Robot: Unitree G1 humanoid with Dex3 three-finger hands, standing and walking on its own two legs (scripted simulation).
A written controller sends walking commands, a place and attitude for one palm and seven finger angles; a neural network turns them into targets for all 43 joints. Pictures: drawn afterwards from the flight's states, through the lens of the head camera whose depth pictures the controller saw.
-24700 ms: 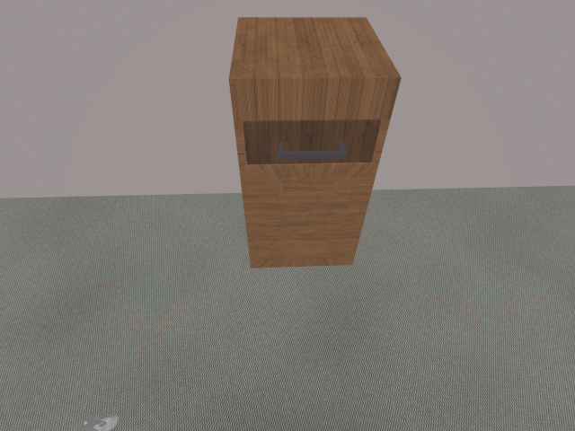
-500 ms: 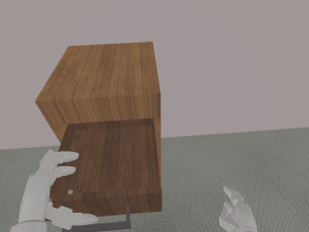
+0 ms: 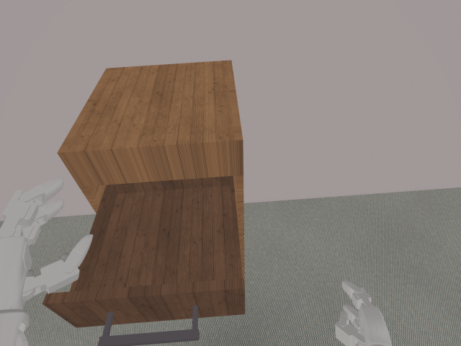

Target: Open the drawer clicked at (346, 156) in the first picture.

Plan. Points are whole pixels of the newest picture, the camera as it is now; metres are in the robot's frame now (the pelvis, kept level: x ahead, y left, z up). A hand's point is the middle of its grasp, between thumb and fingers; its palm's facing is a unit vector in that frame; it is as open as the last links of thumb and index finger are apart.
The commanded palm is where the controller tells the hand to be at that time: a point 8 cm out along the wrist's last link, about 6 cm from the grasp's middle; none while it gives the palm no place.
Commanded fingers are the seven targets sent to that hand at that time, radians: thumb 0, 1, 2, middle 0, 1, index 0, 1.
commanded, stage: draw the hand back to the body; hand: left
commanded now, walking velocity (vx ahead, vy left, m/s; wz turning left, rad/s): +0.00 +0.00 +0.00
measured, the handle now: (151, 326) +0.19 +0.20 -0.14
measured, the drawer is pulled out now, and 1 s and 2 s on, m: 0.30 0.30 0.30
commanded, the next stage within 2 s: step back with the hand held close in 0.30 s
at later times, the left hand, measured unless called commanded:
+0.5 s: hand (56, 257) +0.18 +0.25 +0.16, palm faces +0.40 -0.81 -0.43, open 7.4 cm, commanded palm +0.12 +0.28 +0.17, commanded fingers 0.00 0.90 0.90 -0.20 -0.30 -0.20 -0.30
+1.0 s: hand (31, 293) +0.13 +0.26 +0.15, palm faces +0.34 -0.80 -0.50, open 7.4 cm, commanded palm +0.07 +0.29 +0.17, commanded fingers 0.00 0.90 0.90 -0.20 -0.30 -0.20 -0.30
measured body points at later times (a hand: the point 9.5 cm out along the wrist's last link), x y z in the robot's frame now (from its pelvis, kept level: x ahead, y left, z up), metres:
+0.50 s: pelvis -0.01 +0.00 +0.00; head -0.01 -0.02 +0.45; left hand +0.15 +0.29 +0.18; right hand +0.19 -0.22 -0.08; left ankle -0.03 +0.10 -0.74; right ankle -0.03 -0.11 -0.74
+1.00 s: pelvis -0.06 +0.02 -0.01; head -0.02 +0.03 +0.44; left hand +0.11 +0.30 +0.18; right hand +0.14 -0.21 -0.08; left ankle -0.03 +0.10 -0.74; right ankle -0.03 -0.11 -0.74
